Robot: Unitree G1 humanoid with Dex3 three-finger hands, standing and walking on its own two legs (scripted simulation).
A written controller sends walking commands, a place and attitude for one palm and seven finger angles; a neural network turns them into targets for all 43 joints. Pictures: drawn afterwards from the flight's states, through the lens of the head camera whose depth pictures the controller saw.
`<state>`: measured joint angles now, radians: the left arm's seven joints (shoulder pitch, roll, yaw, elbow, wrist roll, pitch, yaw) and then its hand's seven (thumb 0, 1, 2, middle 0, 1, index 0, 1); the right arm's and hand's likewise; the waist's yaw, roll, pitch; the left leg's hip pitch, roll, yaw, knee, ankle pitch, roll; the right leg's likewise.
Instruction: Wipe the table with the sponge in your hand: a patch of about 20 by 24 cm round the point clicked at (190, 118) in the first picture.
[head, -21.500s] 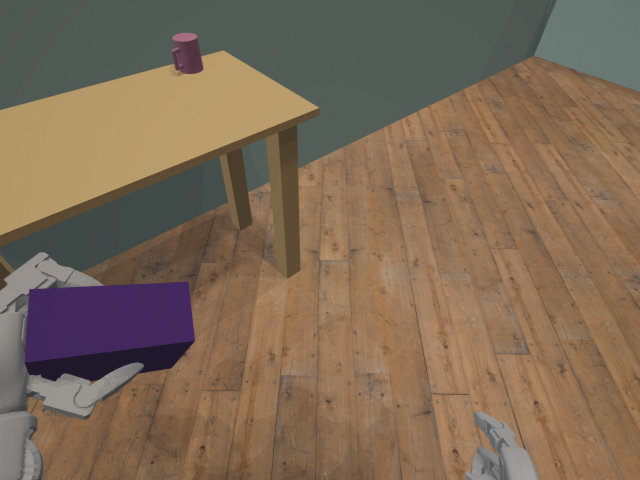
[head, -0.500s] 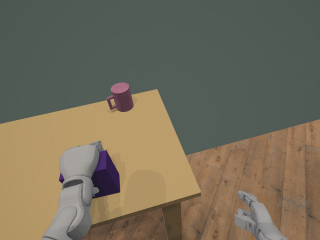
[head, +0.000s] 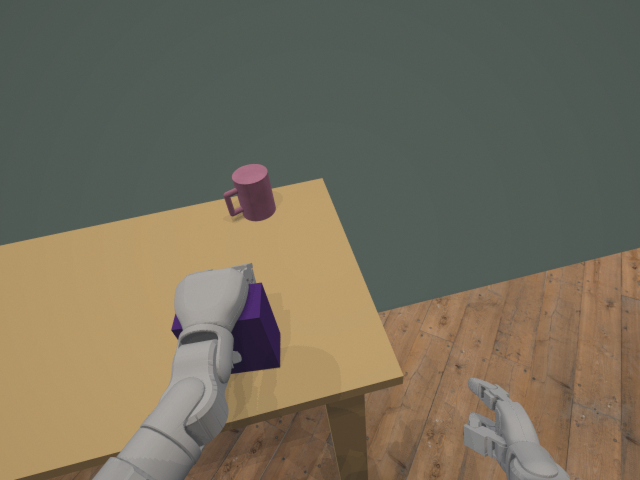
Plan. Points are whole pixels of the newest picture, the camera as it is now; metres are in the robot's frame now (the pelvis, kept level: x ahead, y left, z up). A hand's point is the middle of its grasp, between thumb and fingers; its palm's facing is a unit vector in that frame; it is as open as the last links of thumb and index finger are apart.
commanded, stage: wipe forward along the third lane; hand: left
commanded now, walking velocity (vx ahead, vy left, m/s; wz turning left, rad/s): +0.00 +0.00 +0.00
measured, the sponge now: (236, 340) +0.30 +0.18 +0.01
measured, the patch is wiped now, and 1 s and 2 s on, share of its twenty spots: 0.90 0.90 0.95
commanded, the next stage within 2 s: wipe back along the third lane in 1.72 s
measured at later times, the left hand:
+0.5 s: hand (250, 299) +0.34 +0.16 +0.05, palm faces -0.02 -0.04 -1.00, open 10.0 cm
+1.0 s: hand (248, 269) +0.39 +0.18 +0.05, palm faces -0.06 -0.01 -1.00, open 10.0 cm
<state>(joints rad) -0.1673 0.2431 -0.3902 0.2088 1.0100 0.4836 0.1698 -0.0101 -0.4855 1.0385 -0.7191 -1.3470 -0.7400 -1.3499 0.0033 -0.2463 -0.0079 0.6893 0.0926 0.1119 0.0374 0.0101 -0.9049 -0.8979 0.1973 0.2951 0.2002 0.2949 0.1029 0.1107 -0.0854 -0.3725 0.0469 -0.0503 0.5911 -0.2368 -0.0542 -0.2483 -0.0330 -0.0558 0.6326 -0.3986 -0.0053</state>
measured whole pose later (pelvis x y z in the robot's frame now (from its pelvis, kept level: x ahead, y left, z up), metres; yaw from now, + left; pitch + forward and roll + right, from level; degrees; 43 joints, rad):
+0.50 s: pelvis -0.01 -0.02 +0.00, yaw -1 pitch +2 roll +1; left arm -0.38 0.19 -0.35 0.49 0.99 0.50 0.19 -0.02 -0.49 1.04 -0.73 -1.34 -0.75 -1.34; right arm 0.05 -0.27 -0.01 0.73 0.09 0.16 0.01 0.01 -0.91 -0.90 0.20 0.30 0.20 0.29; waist 0.07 0.09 -0.10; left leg -0.40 0.07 -0.05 0.58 -0.23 -0.04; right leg -0.30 -0.01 -0.05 0.66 -0.40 -0.03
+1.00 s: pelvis +0.00 -0.02 +0.00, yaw -2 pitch +6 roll +1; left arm -0.58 0.27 -0.22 0.77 0.97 0.41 0.19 0.00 -0.50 1.04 -0.74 -1.34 -0.76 -1.34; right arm 0.13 -0.28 -0.02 0.74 0.09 0.16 -0.03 0.01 -0.91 -0.90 0.20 0.30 0.20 0.29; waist 0.01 0.08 -0.12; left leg -0.49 0.09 -0.05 0.61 -0.24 -0.02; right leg -0.39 0.01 -0.04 0.68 -0.40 -0.04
